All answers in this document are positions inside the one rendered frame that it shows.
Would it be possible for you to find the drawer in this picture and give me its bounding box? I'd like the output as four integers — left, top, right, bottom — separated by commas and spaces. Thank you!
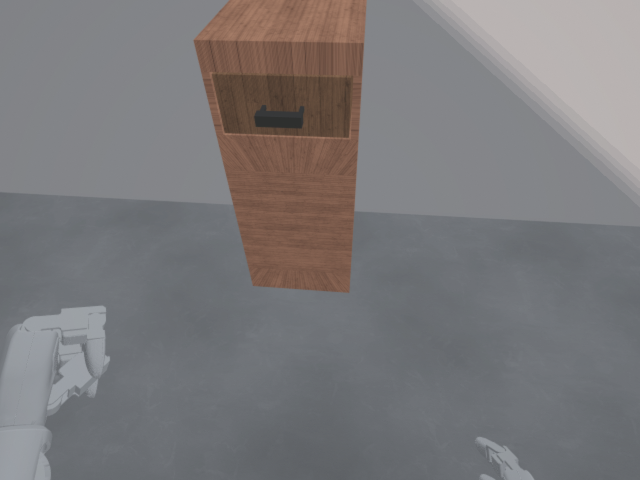
212, 72, 353, 138

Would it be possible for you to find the robot left forearm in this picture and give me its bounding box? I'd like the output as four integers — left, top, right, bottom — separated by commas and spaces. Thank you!
0, 425, 52, 480

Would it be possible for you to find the cabinet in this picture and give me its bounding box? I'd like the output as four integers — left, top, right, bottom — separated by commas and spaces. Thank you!
193, 0, 367, 293

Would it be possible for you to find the handle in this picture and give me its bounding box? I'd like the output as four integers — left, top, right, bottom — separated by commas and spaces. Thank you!
254, 105, 304, 129

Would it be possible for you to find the robot right hand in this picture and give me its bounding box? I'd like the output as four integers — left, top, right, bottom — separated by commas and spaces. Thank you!
475, 437, 534, 480

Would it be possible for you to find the robot left hand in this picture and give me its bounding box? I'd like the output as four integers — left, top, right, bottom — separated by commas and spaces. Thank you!
0, 306, 110, 428

